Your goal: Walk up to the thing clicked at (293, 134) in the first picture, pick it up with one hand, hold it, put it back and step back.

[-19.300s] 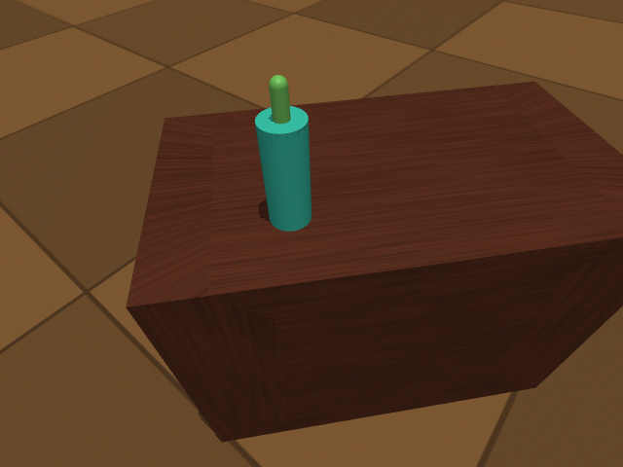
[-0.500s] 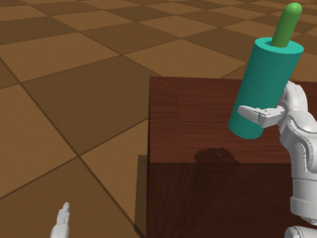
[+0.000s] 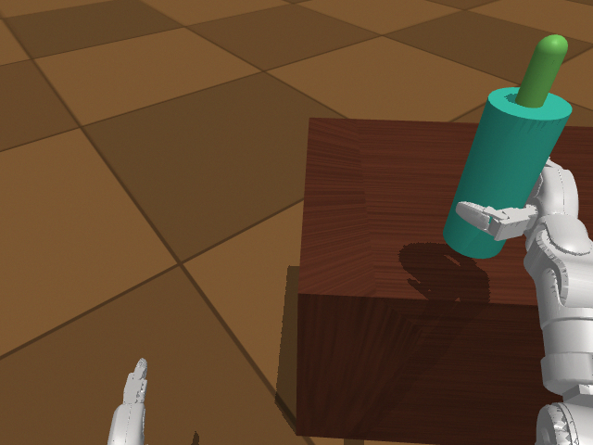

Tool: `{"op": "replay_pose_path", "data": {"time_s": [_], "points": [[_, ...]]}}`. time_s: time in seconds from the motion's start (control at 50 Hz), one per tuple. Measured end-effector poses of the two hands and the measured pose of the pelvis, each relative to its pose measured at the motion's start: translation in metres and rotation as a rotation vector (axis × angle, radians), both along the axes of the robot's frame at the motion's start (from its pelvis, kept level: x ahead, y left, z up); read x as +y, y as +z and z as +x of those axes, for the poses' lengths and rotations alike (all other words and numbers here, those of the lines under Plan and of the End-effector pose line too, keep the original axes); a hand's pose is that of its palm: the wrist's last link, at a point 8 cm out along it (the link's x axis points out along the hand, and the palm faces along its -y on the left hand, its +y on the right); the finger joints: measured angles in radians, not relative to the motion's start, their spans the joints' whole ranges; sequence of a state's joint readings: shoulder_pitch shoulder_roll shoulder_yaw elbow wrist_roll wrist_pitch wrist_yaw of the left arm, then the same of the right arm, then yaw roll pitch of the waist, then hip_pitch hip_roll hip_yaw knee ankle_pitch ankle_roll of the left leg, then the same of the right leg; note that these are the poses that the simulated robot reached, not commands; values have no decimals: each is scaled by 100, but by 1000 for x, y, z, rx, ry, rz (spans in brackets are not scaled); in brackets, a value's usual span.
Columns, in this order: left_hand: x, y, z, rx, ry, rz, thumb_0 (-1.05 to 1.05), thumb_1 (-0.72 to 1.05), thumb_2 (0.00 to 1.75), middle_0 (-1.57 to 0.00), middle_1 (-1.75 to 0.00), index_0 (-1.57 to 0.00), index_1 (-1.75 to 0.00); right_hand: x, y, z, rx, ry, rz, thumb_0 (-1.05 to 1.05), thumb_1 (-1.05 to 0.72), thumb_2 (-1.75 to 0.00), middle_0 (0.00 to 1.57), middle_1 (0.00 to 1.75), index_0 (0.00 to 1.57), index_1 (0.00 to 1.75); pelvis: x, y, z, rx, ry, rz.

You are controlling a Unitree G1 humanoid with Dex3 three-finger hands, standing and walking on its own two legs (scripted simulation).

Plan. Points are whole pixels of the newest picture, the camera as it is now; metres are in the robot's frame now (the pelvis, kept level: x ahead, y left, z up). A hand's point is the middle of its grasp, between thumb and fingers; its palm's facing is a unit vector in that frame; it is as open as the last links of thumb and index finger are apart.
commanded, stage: crouch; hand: right
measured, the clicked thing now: (505, 158) +0.41 -0.20 +0.23
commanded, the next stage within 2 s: lower in 0.66 s
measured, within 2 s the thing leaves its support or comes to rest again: neither
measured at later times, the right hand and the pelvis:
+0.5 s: hand (477, 184) +0.47 -0.21 +0.14, palm faces +0.24 +0.97 -0.04, open 11.0 cm; pelvis +0.01 -0.01 +0.00, yaw +1 degrees
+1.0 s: hand (474, 192) +0.49 -0.23 +0.11, palm faces +0.24 +0.97 -0.04, open 11.0 cm; pelvis +0.01 -0.01 -0.01, yaw +1 degrees
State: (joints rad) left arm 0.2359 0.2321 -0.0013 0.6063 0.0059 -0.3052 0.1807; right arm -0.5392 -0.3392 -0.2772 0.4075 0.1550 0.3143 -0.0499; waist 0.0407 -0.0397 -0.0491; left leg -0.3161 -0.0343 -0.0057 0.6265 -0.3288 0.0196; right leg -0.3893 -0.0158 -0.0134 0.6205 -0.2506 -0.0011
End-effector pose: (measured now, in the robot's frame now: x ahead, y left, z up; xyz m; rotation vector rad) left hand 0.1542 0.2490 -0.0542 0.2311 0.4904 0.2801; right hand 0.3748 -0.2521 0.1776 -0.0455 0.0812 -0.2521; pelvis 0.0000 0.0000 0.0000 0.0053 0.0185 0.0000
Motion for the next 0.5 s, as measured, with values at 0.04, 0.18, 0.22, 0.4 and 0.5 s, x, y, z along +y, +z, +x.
{"op": "replay_pose_path", "data": {"time_s": [0.04, 0.18, 0.22, 0.4, 0.5], "points": [[-3, 3, 4, -10, -10, 0, -2, -51, 4, -6, -5, -6, -5, -2, 0, 5, -6, 0, 6, -1, 56, -111, 65, 102, 69, 104, -1, 0, 2, 5, -3, 1], [-4, 8, 5, -7, -7, 6, -1, -51, 3, -6, -5, -7, -4, -8, -7, 25, 8, 4, 20, -1, 55, -110, 66, 101, 69, 103, -5, 0, 5, 27, -2, 2], [-3, 8, 2, 1, -4, 8, -1, -51, 3, -6, -5, -7, -4, -8, -11, 32, 13, 8, 21, -1, 55, -110, 66, 101, 69, 103, -6, 0, 5, 35, 0, 2], [2, 0, -15, 87, 15, 9, -1, -51, 3, -6, -5, -6, -4, -8, -29, 58, 22, 11, 31, -1, 54, -108, 66, 100, 69, 102, -9, -3, 5, 76, 15, 9], [-3, -4, -15, 114, 8, -9, -1, -51, 4, -6, -4, -6, -4, -9, -34, 66, 9, 4, 22, -1, 54, -108, 66, 100, 69, 103, -9, -3, 7, 92, 21, 13]]}}
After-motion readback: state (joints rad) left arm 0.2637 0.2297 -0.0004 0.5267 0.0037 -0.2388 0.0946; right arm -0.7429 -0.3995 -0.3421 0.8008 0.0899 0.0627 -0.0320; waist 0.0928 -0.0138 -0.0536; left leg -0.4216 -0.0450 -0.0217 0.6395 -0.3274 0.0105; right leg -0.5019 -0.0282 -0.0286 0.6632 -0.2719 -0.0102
